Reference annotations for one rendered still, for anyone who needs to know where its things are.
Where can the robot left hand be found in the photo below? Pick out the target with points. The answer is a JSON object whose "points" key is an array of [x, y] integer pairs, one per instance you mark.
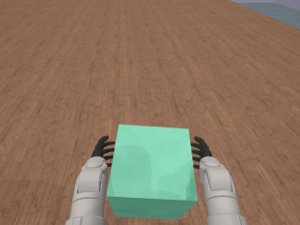
{"points": [[99, 151]]}

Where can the carton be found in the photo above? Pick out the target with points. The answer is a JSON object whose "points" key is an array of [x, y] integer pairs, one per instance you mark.
{"points": [[152, 173]]}

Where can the robot right hand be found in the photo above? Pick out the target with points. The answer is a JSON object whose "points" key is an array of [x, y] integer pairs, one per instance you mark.
{"points": [[205, 152]]}

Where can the right robot forearm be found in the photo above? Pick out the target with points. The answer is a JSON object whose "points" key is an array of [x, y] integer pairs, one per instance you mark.
{"points": [[219, 194]]}

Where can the left robot forearm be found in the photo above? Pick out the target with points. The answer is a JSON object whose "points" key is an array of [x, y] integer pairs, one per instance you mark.
{"points": [[89, 194]]}

